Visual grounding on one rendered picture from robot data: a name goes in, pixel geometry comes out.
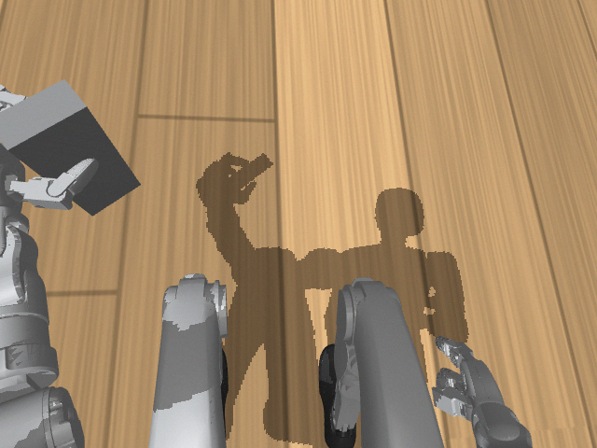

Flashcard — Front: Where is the right robot arm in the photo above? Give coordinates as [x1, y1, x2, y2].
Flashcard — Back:
[471, 402, 533, 448]

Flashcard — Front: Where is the left robot arm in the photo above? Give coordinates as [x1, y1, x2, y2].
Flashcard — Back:
[0, 204, 85, 448]

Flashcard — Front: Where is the left robot hand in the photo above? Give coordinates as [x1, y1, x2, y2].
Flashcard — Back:
[0, 85, 99, 212]

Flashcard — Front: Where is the right robot hand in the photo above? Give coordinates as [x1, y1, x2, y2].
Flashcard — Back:
[432, 336, 505, 422]

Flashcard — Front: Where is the right robot foot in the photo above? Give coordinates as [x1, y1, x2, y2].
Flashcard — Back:
[319, 343, 356, 448]

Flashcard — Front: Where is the carton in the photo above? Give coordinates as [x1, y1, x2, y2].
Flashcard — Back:
[0, 79, 141, 216]

